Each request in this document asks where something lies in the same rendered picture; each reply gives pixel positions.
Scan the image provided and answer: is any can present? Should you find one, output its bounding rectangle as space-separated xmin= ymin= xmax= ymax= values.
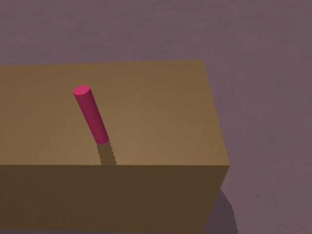
xmin=73 ymin=84 xmax=109 ymax=145

